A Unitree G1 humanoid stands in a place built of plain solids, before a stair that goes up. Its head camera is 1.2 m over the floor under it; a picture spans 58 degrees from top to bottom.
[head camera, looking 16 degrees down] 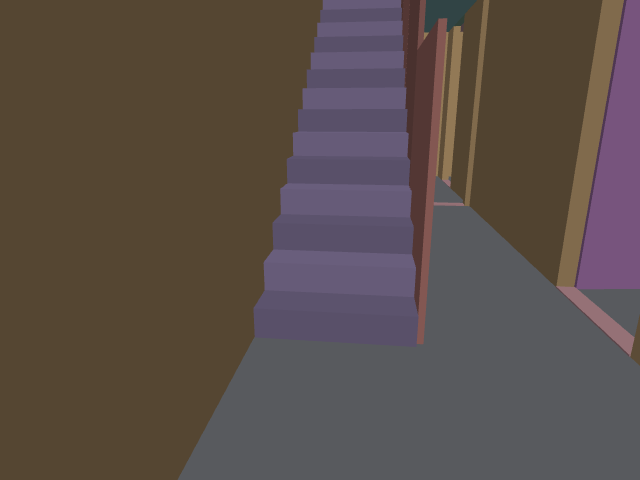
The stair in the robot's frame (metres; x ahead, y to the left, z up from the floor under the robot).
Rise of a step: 0.18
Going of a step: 0.26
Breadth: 0.90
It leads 7 degrees to the right of straight ahead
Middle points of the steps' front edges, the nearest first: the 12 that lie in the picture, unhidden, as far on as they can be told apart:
2.14 -0.08 0.18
2.40 -0.11 0.36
2.66 -0.14 0.54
2.92 -0.17 0.72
3.18 -0.20 0.90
3.44 -0.23 1.07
3.70 -0.26 1.25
3.96 -0.29 1.43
4.22 -0.32 1.61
4.48 -0.35 1.79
4.73 -0.38 1.97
4.99 -0.41 2.15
